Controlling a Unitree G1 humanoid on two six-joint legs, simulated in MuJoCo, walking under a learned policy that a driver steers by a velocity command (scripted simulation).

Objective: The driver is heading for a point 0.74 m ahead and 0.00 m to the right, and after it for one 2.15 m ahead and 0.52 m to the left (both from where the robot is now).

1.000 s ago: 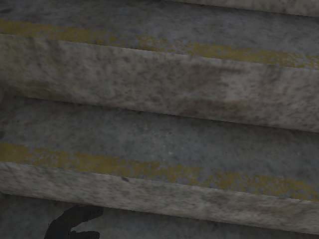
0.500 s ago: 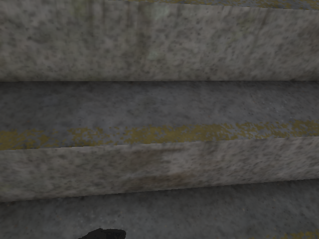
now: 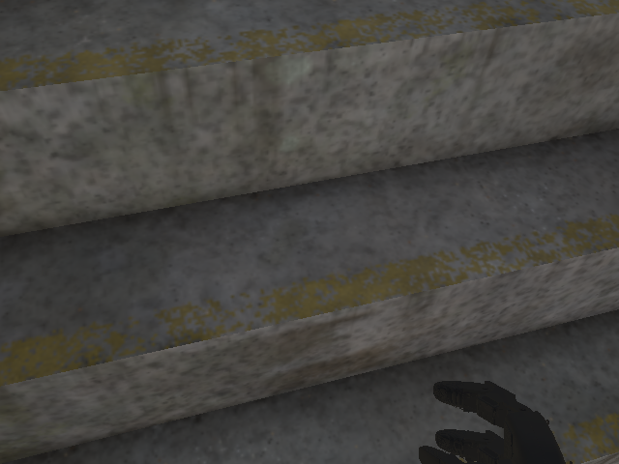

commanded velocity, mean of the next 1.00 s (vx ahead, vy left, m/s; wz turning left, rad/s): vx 0.50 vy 0.00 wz -0.04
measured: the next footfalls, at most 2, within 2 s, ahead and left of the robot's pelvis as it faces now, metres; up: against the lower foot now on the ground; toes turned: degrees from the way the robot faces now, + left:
right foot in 0.32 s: +0.21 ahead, -0.17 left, +0.00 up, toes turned -18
left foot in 0.94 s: +0.28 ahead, +0.00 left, +0.25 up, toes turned +2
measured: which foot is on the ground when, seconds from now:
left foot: down 0.00-0.30, up 0.32-0.92, down 0.94-1.00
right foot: up 0.00-0.30, down 0.32-0.94, up 0.96-1.00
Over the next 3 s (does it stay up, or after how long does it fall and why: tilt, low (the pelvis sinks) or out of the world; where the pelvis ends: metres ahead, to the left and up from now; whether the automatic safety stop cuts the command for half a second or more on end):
stays up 0.41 -0.03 0.36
